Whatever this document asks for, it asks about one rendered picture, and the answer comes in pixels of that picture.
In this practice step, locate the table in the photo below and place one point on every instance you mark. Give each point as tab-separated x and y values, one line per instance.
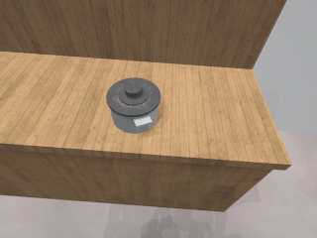
214	138

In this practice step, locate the knob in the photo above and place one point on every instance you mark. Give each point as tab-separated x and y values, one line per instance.
133	89

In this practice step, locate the pot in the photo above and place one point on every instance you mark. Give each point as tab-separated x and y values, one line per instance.
135	125

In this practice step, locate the lid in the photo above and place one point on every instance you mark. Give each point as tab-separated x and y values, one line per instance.
127	106

